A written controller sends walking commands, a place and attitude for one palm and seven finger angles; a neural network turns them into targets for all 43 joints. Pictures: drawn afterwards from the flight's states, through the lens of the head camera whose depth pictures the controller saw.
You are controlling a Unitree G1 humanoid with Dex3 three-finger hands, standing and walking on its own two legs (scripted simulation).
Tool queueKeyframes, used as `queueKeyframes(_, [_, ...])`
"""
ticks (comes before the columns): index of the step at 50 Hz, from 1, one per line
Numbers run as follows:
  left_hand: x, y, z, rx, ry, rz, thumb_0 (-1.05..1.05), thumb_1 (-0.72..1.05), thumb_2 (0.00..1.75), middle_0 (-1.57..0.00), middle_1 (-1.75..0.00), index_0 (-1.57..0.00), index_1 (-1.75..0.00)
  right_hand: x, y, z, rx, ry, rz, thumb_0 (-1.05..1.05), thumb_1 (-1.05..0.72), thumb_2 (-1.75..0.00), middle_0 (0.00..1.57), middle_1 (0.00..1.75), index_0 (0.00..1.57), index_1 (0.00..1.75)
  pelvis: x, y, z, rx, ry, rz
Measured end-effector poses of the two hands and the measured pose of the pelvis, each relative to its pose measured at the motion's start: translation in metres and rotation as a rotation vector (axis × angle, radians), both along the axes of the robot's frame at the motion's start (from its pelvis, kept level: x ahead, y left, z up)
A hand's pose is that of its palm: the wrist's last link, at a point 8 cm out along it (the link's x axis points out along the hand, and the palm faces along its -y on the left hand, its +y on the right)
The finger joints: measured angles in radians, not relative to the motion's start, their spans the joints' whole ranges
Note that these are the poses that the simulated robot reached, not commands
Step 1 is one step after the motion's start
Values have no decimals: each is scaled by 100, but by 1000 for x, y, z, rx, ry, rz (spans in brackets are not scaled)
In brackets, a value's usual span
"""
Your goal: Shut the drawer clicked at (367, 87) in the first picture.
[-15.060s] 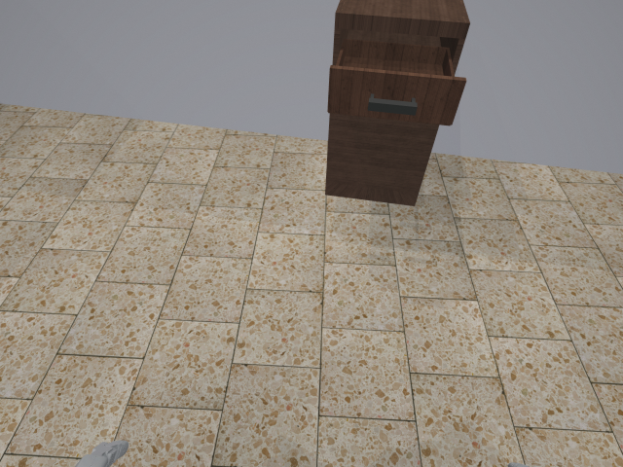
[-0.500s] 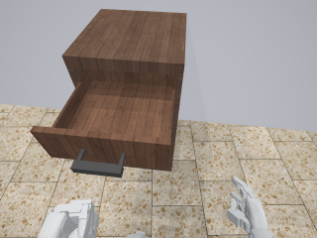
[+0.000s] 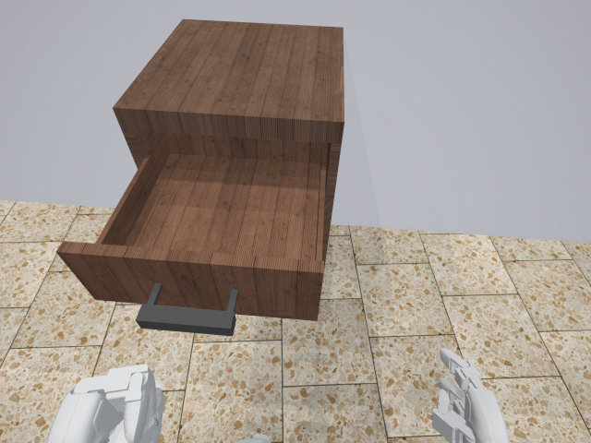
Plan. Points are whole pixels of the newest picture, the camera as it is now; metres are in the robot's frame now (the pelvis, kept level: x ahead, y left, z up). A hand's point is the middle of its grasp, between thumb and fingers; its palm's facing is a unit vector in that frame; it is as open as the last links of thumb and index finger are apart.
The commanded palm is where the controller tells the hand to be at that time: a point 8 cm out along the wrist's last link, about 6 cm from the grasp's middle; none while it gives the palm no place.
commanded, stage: bring the fist close to the handle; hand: left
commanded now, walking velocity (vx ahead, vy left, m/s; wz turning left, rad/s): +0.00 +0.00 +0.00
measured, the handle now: (191, 306) +0.32 +0.18 -0.02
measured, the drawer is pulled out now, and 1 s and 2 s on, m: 0.30 0.30 0.29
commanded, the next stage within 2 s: push the drawer shut in 1.48 s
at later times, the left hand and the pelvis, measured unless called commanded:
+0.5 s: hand (195, 414) +0.16 +0.12 +0.04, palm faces -0.06 -1.00 +0.02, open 3.2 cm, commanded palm +0.13 +0.19 +0.04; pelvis -0.01 +0.00 -0.03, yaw +0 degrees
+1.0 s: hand (202, 384) +0.21 +0.14 -0.01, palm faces +0.00 -1.00 -0.02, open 3.2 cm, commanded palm +0.18 +0.19 -0.01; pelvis +0.00 -0.01 -0.04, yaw -1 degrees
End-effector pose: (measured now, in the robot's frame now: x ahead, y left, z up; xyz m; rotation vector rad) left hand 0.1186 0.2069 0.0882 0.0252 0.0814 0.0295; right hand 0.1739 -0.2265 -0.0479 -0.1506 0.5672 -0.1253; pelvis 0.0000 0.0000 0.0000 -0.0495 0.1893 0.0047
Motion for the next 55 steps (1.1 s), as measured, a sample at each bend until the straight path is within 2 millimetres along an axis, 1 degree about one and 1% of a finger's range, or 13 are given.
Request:
queueKeyframes(3, [-2,-5,1,-25,-10,0,2,90,90,-139,-160,-139,-160,6,5,1,2,-14,22,1,-91,-90,20,30,20,30,0,3,-1,-3,3,4])
queueKeyframes(7, [-5,-18,-7,-51,21,-56,1,90,90,-139,-160,-139,-160,13,12,3,-1,-31,48,1,-91,-90,20,30,20,30,-1,6,-3,-3,10,6])
queueKeyframes(9, [-5,-22,-13,-47,36,-77,1,90,90,-140,-160,-139,-160,16,15,3,-5,-34,59,1,-91,-90,20,30,20,30,-2,7,-5,-3,16,6])
queueKeyframes(14, [0,-14,-26,-25,28,-47,1,90,90,-140,-160,-139,-159,20,19,-5,-14,-22,80,1,-90,-90,20,30,20,30,-6,6,-13,-3,37,4])
queueKeyframes(18, [8,-12,-29,-33,-12,-19,2,90,90,-140,-160,-139,-159,17,20,-15,-16,3,94,1,-90,-90,20,30,20,30,-7,6,-19,-7,55,6])
queueKeyframes(22, [17,-20,-35,-43,-28,-51,2,90,90,-140,-160,-139,-160,11,18,-25,-16,39,85,1,-90,-90,20,30,20,30,-7,6,-23,-8,69,4])
queueKeyframes(27, [26,-28,-50,-38,19,-91,1,90,90,-140,-160,-139,-160,1,11,-33,-20,86,55,1,-90,-90,20,30,20,30,-6,4,-27,-3,82,-2])
queueKeyframes(33, [34,-17,-62,-9,32,-33,2,90,90,-140,-160,-139,-159,-5,1,-42,-37,131,35,1,-90,-90,20,30,20,30,-4,-1,-30,-1,101,-6])
queueKeyframes(37, [42,-15,-66,-10,-4,-17,2,90,90,-140,-160,-139,-160,-5,-5,-49,-51,147,41,1,-91,-90,20,30,20,30,-4,-4,-35,-5,119,-2])
queueKeyframes(44, [59,-27,-87,-20,18,-85,1,90,90,-140,-160,-139,-160,-1,-12,-59,-61,169,33,1,-91,-90,20,30,20,30,-2,-8,-42,-2,148,-7])
queueKeyframes(47, [63,-24,-94,-13,36,-68,1,90,90,-140,-160,-139,-159,1,-14,-62,-59,179,27,1,-91,-90,20,30,20,30,0,-10,-44,1,157,-10])
queueKeyframes(52, [68,-11,-96,-2,13,-10,2,90,90,-139,-160,-139,-159,5,-15,-67,-58,193,33,1,-91,-90,20,30,20,30,2,-12,-46,-1,171,-8])
queueKeyframes(55, [69,-12,-99,-8,1,-17,2,90,90,-139,-160,-139,-160,8,-15,-71,-59,195,43,1,-91,-90,20,30,20,30,3,-12,-49,-5,180,-5])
